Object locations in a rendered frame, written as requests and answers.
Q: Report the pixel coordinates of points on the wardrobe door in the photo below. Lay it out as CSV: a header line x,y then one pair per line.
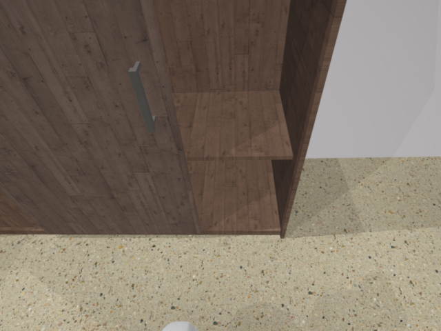
x,y
13,216
75,153

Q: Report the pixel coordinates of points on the handle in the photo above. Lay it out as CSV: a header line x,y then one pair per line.
x,y
149,119

